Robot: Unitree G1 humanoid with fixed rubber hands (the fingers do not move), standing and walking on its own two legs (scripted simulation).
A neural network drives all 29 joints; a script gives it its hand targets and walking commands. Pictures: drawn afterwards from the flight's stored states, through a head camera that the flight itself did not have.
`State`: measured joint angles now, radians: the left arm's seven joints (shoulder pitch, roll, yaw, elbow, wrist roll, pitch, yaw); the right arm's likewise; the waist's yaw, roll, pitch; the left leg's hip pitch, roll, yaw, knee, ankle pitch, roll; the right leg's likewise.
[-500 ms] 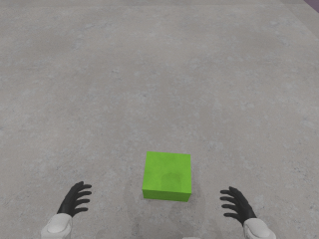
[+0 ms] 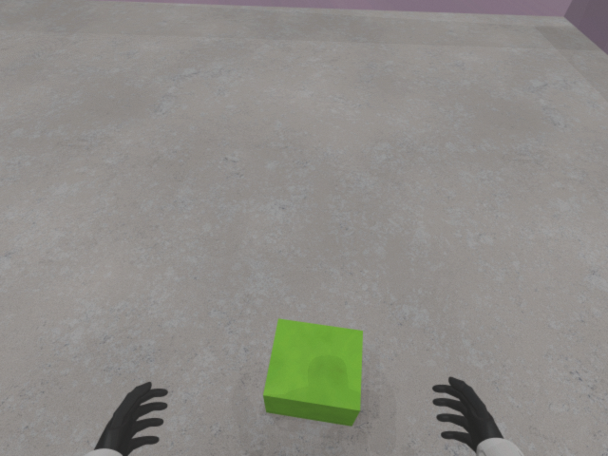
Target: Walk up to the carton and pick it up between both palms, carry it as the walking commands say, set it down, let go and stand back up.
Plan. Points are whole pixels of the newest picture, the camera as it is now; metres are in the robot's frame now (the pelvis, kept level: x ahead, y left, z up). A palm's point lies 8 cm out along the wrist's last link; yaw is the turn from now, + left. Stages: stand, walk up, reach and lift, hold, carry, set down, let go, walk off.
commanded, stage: let go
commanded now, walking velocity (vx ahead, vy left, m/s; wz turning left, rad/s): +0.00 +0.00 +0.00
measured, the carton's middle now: (314, 371) +0.46 -0.05 -0.68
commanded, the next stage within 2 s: stand in 0.06 s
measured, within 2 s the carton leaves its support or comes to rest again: neither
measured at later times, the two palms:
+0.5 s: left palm out of the picture +0.12 +0.30 -0.07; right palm out of the picture +0.10 -0.28 -0.08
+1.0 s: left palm out of the picture +0.05 +0.31 -0.09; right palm out of the picture +0.03 -0.28 -0.10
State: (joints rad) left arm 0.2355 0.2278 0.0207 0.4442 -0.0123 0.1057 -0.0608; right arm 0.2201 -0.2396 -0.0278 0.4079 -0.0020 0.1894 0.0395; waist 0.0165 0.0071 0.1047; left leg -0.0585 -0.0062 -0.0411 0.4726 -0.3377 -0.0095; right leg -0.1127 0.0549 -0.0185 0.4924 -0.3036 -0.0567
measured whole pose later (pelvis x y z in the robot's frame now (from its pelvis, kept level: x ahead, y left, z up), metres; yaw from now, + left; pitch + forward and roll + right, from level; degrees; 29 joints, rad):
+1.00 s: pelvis -0.04 +0.01 +0.00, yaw -1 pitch -2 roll +0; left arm 0.21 0.33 0.02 0.95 0.03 -0.03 -0.02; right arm 0.27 -0.36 -0.03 0.89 -0.03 -0.03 0.00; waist 0.00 0.04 -0.06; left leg -0.15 -0.02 -0.01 0.44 -0.25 0.01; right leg -0.20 0.04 0.01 0.45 -0.21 -0.04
